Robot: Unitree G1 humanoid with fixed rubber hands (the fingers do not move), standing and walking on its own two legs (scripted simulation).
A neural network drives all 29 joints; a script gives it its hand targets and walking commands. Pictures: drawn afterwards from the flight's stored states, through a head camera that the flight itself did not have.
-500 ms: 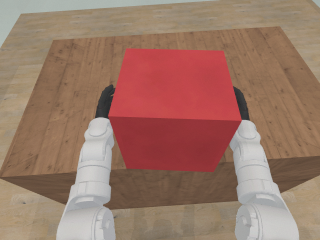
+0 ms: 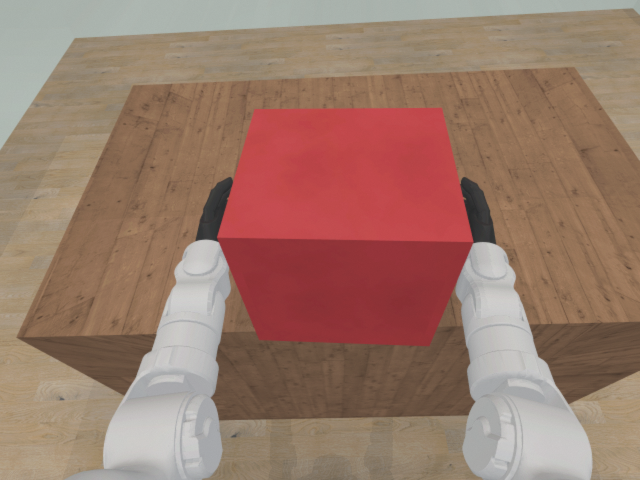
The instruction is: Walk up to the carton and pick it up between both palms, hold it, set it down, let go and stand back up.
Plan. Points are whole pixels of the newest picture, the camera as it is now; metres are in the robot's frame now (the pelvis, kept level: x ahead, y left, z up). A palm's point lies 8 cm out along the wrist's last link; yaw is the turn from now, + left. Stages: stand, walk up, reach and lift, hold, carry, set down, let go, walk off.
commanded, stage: set down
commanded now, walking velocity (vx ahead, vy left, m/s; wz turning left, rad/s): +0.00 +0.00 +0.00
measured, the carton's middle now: (344, 231) +0.44 +0.00 +0.03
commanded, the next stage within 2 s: none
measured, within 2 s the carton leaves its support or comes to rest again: rests again in 0.12 s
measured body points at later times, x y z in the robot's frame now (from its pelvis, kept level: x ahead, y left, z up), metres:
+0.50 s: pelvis -0.01 +0.00 +0.00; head +0.07 -0.02 +0.44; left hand +0.42 +0.17 +0.05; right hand +0.43 -0.17 +0.04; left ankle -0.03 +0.10 -0.75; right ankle -0.02 -0.11 -0.75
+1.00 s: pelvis -0.02 +0.00 -0.01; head +0.08 -0.02 +0.43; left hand +0.43 +0.17 +0.04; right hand +0.43 -0.18 +0.04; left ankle -0.03 +0.10 -0.75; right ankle -0.02 -0.11 -0.75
